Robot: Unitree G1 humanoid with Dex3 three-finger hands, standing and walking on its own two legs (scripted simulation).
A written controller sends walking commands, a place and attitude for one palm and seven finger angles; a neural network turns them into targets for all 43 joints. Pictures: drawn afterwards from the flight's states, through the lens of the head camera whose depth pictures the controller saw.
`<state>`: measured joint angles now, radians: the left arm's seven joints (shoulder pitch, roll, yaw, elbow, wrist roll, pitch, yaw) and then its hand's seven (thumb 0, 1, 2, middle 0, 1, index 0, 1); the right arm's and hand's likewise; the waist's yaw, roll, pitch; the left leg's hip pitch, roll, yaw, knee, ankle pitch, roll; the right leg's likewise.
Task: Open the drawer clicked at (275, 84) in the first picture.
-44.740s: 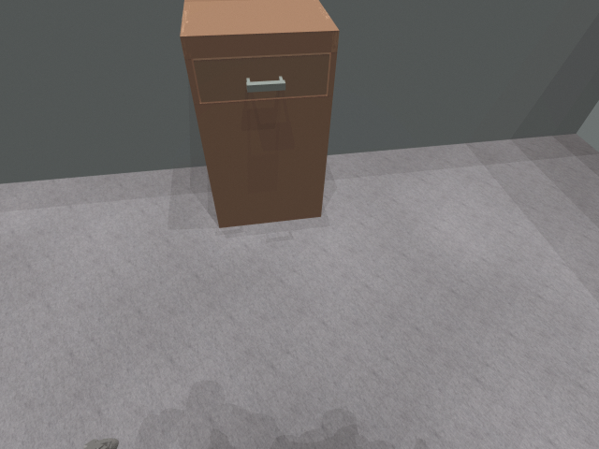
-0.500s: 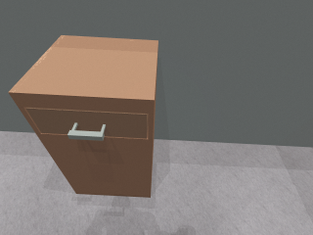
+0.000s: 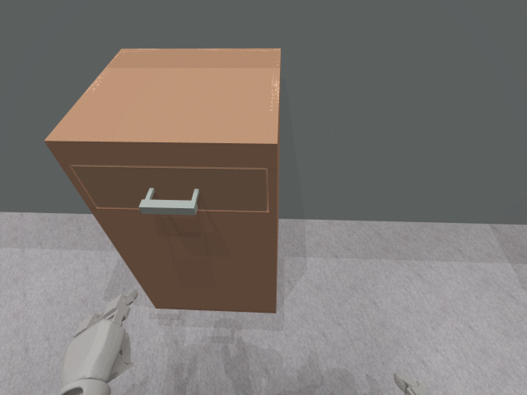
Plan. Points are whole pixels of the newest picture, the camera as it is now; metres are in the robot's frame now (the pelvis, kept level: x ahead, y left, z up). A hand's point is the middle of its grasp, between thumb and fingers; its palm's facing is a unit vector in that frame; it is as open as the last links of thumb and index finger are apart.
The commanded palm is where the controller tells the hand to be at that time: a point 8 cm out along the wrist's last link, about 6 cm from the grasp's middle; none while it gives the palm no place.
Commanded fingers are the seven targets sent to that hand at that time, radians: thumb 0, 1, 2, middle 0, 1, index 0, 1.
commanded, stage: raise the hand with hooked fingers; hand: left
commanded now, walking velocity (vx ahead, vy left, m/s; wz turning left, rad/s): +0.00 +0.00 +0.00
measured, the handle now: (171, 200) +0.52 +0.25 -0.06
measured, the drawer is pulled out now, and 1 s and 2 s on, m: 0.00 0.00 0.00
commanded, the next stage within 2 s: move the hooked fingers above the handle in 1.70 s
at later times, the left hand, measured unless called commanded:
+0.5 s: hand (126, 323) +0.23 +0.23 -0.01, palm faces +0.04 -0.08 -1.00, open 10.3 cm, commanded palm +0.20 +0.23 +0.04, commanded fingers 0.00 0.06 0.54 -0.26 -0.84 -0.26 -0.84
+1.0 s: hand (136, 257) +0.31 +0.22 +0.05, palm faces +0.07 -0.07 -0.99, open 13.1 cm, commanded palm +0.29 +0.22 +0.11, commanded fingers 0.00 -0.50 0.30 -0.30 -1.20 -0.30 -1.20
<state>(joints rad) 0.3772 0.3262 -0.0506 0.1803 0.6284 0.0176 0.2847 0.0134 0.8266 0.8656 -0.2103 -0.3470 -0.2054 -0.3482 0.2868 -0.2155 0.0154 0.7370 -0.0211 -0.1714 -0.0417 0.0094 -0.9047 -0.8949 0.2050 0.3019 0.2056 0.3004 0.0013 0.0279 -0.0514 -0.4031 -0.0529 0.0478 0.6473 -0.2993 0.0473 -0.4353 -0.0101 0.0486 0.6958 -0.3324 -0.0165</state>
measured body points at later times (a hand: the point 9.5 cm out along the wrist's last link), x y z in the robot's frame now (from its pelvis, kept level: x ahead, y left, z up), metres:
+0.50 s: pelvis +0.02 -0.03 -0.03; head +0.05 -0.05 +0.42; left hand +0.22 +0.23 +0.04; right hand +0.25 -0.22 -0.11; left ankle +0.02 +0.09 -0.72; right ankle +0.03 -0.13 -0.72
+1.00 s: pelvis +0.05 -0.02 +0.00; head +0.08 -0.05 +0.45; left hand +0.30 +0.22 +0.10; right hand +0.25 -0.25 -0.11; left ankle +0.02 +0.09 -0.72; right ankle +0.03 -0.13 -0.72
